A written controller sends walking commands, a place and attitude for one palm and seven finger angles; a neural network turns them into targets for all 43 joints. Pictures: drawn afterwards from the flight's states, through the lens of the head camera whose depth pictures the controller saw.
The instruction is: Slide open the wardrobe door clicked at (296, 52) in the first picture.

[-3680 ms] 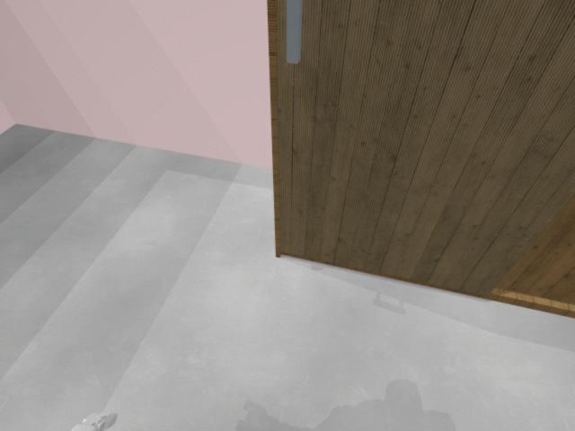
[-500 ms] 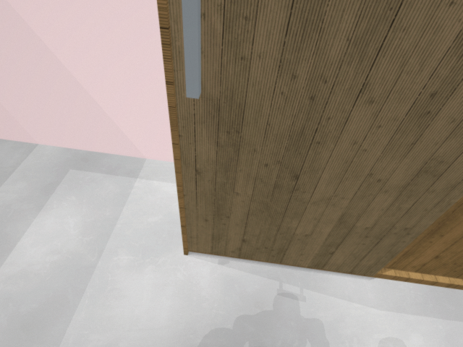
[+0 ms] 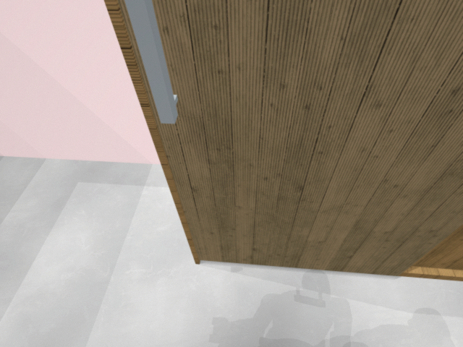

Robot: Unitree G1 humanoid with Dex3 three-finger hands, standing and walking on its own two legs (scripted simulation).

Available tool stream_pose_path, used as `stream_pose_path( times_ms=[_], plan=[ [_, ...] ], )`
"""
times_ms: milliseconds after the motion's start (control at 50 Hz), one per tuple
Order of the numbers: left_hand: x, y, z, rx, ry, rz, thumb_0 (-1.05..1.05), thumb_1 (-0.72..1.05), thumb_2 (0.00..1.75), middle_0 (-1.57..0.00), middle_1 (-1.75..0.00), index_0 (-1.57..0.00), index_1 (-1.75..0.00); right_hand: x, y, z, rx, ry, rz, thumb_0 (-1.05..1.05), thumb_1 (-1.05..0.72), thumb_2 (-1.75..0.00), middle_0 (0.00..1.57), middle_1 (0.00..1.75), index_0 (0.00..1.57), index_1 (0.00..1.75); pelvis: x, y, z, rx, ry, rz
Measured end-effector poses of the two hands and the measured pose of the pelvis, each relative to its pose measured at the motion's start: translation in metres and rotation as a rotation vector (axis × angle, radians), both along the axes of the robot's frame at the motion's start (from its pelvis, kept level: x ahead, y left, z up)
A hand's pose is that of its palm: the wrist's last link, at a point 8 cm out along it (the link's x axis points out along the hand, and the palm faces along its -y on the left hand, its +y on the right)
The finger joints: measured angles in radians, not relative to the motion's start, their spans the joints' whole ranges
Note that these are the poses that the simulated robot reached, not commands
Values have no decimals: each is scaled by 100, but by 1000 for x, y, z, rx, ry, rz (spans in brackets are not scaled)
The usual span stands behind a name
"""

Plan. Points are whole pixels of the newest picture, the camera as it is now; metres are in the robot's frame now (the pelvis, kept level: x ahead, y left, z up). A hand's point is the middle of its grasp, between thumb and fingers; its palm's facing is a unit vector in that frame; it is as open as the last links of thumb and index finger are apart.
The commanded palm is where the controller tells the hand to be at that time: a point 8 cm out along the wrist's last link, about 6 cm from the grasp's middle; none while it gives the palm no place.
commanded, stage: come to a stop and stand still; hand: left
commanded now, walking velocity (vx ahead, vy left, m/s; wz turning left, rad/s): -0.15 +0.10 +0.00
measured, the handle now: (157, 52) +0.51 +0.13 +0.25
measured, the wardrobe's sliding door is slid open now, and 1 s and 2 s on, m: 0.00 0.00 0.00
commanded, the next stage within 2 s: look again from close up in 1.22 s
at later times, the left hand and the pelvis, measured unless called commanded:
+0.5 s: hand out of the picture -0.08 +0.23 -0.16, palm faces +0.02 -0.98 -0.19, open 7.3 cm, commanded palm none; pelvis -0.06 +0.04 +0.02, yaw -1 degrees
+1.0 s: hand out of the picture -0.07 +0.13 -0.17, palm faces +0.04 -0.99 -0.14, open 7.3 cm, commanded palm none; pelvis -0.06 -0.02 +0.01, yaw -1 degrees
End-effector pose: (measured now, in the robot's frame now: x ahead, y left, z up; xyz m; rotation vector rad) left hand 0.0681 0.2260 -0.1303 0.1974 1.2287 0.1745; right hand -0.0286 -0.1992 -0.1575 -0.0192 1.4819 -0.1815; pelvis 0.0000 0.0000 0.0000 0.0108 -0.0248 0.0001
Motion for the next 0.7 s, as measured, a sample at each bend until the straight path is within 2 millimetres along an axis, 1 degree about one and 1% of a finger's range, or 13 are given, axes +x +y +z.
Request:
stream_pose_path(
  times_ms=[40, 100, 140, 180, 220, 300, 360, 400, 460, 520, 580, 640, 700],
  plan=[
    [-3, 3, -1, -7, -15, 18, 0, 94, 90, -20, -30, -20, -30, 11, -4, 2, -22, -22, 25, 0, -91, -90, 20, 30, 20, 30, -8, 4, 0, -2, -1, 6],
    [-13, 11, -5, -21, -25, 35, 0, 93, 90, -20, -30, -21, -30, 25, -9, 8, -69, -75, 60, 0, -92, -90, 20, 30, 20, 30, -21, 13, -1, -8, -1, 15],
    [-23, 20, -11, -34, -25, 40, 0, 93, 90, -20, -30, -21, -30, 31, -11, 12, -103, -120, 74, 0, -92, -90, 20, 30, 20, 30, -30, 21, -3, -13, -2, 17],
    [-34, 30, -20, -49, -20, 46, 0, 92, 90, -20, -30, -21, -30, 33, -10, 15, -136, -170, 82, 0, -92, -90, 20, 30, 20, 30, -38, 31, -8, -20, -9, 17],
    [-48, 40, -24, -62, -3, 57, 0, 92, 90, -20, -30, -21, -30, 28, -4, 22, -155, -201, 85, 0, -92, -90, 20, 30, 20, 30, -44, 38, -7, -9, -24, 6],
    [-76, 53, -16, -73, 44, 67, 0, 92, 90, -20, -30, -20, -30, 13, 11, 36, -155, -211, 97, 0, -92, -90, 20, 30, 20, 30, -49, 47, 6, -24, -20, 6],
    [-100, 60, -10, -74, 78, 77, 0, 92, 90, -20, -30, -20, -30, 3, 22, 41, -138, -196, 101, 0, -91, -90, 20, 30, 20, 30, -52, 49, 13, -29, -5, 3],
    [-117, 61, -7, -72, 119, 76, 0, 92, 90, -20, -30, -20, -30, -5, 24, 42, -137, -183, 88, 0, -92, -90, 20, 30, 20, 30, -54, 50, 15, -28, 4, -5],
    [-138, 59, -5, -66, 193, 61, 0, 92, 90, -19, -30, -20, -30, -21, 23, 41, -128, -162, 60, 0, -93, -90, 20, 30, 20, 30, -57, 48, 17, -23, 14, -18],
    [-149, 52, -2, -61, 246, 41, 0, 92, 90, -19, -30, -20, -30, -42, 19, 37, -114, -122, 30, 0, -92, -90, 21, 30, 20, 30, -61, 42, 17, -19, 19, -27],
    [-149, 39, -1, -55, 250, 26, 1, 92, 90, -19, -30, -20, -30, -66, 13, 31, -92, -63, 6, 0, -92, -90, 21, 30, 20, 30, -64, 32, 15, -13, 19, -28],
    [-144, 22, -3, -42, 215, 20, 0, 91, 90, -19, -30, -20, -30, -87, 3, 19, -63, -4, -15, 0, -91, -90, 21, 30, 20, 30, -66, 18, 9, 10, 15, -32],
    [-139, 2, 0, -50, 183, 28, 0, 91, 90, -19, -30, -20, -30, -98, -4, 14, -36, 42, -8, 0, -91, -90, 20, 30, 20, 30, -65, 9, 10, -8, 3, -18]
  ],
)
